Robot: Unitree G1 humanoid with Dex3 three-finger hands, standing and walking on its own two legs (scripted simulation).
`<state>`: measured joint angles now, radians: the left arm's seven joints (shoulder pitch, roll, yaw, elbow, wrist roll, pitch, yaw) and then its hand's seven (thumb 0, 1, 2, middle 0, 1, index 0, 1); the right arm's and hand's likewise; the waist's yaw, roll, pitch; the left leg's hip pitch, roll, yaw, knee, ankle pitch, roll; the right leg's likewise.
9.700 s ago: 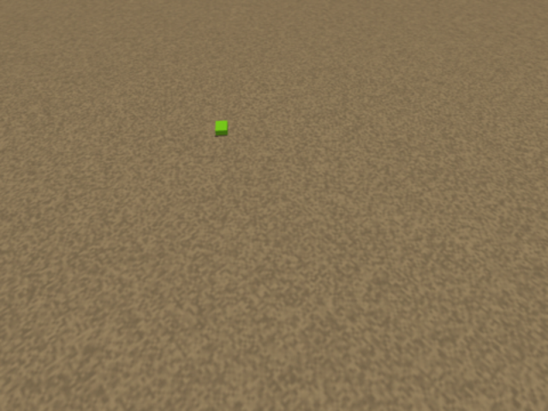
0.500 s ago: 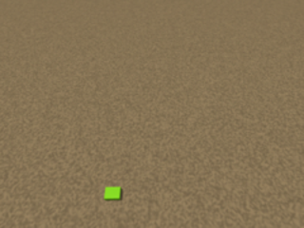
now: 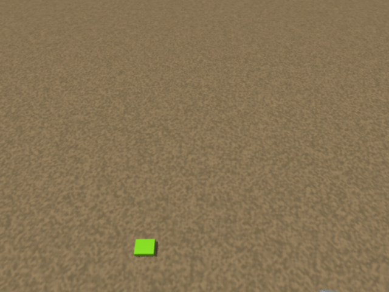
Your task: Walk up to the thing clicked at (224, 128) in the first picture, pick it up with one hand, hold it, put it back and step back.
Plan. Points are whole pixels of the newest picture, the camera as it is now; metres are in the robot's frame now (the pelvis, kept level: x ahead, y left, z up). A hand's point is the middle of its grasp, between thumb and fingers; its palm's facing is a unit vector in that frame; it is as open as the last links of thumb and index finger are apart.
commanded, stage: stand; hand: left
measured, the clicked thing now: (145, 247) +0.42 +0.25 -0.77
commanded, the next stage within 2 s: none
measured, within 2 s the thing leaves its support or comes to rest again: neither
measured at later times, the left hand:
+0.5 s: hand out of the picture +0.08 +0.25 -0.16, palm faces -0.02 -0.94 -0.35, open 7.4 cm
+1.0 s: hand out of the picture +0.07 +0.25 -0.16, palm faces -0.02 -0.94 -0.35, open 7.4 cm
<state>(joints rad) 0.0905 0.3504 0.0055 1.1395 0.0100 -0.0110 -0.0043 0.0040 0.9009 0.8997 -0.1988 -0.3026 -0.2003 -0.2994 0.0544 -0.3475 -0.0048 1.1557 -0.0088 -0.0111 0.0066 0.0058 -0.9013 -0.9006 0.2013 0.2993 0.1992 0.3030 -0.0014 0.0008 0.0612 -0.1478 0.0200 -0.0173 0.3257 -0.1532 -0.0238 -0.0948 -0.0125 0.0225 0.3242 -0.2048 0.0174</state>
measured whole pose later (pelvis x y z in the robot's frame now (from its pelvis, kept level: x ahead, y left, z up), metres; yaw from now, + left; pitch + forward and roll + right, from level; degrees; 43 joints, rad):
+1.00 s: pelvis +0.00 +0.00 +0.00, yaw +0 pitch -2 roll +0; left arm 0.11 0.35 0.00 1.12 0.01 -0.01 0.00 0.00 0.90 0.90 -0.20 -0.30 -0.20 -0.30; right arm 0.09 -0.35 0.00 1.15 -0.01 0.00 0.00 0.01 -0.90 -0.90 0.20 0.30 0.20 0.30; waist 0.00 0.00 0.05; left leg -0.13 0.02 -0.02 0.32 -0.16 -0.03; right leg -0.08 -0.01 0.02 0.32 -0.21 0.01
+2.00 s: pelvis +0.01 +0.00 +0.00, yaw +0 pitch -2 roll +0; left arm 0.12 0.35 0.00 1.12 0.01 -0.01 0.00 0.00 0.90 0.90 -0.20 -0.30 -0.20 -0.30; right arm 0.11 -0.35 0.00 1.13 -0.01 0.00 0.00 0.01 -0.90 -0.90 0.20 0.30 0.20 0.30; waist 0.00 0.00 0.06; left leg -0.12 0.02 -0.02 0.32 -0.17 -0.03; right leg -0.07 -0.01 0.02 0.31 -0.22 0.01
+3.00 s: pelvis +0.00 +0.00 +0.00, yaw +0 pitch -2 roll +0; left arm 0.13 0.36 0.00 1.11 0.01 0.00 0.00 0.00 0.90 0.90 -0.20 -0.30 -0.20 -0.30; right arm 0.12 -0.35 0.00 1.13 -0.01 0.00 0.00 0.01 -0.90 -0.90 0.20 0.30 0.20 0.30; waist 0.00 0.00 0.06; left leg -0.13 0.01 -0.02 0.32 -0.16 -0.02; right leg -0.07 -0.02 0.02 0.32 -0.21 0.02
